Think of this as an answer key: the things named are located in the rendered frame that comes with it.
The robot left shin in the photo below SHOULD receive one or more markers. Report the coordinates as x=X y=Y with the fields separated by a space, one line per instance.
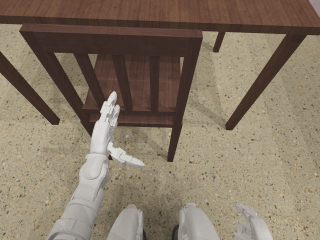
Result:
x=141 y=235

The right robot thigh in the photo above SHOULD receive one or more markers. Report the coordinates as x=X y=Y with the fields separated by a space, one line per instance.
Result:
x=196 y=225

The chair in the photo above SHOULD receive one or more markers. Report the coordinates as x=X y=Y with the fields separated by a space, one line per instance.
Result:
x=142 y=65

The right robot hand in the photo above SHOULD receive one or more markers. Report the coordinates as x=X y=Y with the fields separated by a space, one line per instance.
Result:
x=257 y=230

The left robot hand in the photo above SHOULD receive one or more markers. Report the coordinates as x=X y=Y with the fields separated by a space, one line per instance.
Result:
x=103 y=133

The table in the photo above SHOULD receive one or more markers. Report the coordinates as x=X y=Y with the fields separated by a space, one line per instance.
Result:
x=295 y=18

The left robot forearm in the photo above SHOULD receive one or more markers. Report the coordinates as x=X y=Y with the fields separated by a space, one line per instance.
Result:
x=82 y=209

